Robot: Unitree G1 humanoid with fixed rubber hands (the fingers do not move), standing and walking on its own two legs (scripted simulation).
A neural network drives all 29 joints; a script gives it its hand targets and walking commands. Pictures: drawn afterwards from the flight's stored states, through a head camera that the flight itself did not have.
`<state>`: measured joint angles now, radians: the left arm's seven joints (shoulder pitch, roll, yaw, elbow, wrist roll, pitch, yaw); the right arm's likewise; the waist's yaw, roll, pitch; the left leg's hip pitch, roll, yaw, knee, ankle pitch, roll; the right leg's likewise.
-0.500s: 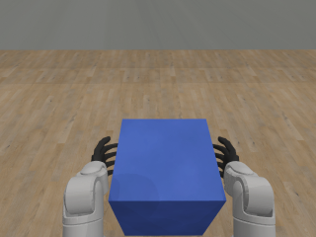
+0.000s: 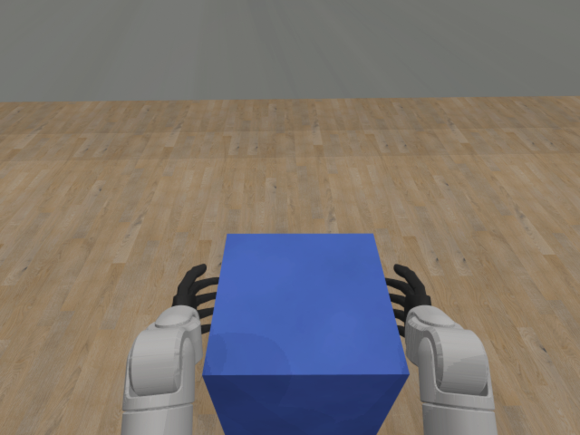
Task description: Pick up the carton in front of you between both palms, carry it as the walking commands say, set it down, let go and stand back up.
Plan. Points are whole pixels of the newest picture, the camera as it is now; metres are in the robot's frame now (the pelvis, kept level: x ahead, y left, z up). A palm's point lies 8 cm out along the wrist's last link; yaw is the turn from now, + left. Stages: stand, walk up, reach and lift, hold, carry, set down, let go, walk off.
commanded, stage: carry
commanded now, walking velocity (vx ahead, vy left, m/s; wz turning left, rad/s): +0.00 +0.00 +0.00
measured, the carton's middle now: (300, 342) +0.27 +0.00 +0.00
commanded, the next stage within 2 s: hold in 0.74 s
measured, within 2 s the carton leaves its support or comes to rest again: neither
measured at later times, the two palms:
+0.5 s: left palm (189, 332) +0.27 +0.15 +0.04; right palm (406, 332) +0.26 -0.15 +0.03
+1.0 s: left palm (147, 365) +0.22 +0.20 +0.04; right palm (369, 319) +0.28 -0.10 +0.04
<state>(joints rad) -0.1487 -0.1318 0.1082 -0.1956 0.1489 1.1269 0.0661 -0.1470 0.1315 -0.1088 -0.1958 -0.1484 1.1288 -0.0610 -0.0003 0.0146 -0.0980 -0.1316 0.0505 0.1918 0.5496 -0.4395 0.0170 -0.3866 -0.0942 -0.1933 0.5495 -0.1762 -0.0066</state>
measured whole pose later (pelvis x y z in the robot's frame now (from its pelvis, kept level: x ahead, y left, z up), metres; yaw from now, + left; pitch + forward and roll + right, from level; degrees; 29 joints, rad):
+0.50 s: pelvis -0.03 +0.00 +0.00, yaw +0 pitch +1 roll +0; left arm -0.26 -0.15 0.22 0.23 0.26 0.70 0.00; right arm -0.25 0.15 -0.21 0.22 -0.26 0.71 -0.01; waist 0.00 0.01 -0.06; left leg -0.18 0.04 0.20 0.56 -0.40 0.03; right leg -0.41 -0.11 -0.18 0.51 -0.11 -0.01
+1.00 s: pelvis -0.03 -0.01 +0.01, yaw +13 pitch -5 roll +0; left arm -0.25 -0.15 0.22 0.25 0.25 0.63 0.00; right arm -0.24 0.15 -0.19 0.20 -0.26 0.68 -0.02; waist -0.01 0.03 0.08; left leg -0.04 -0.03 -0.06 0.43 -0.29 0.02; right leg -0.17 -0.03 0.09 0.36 -0.10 0.04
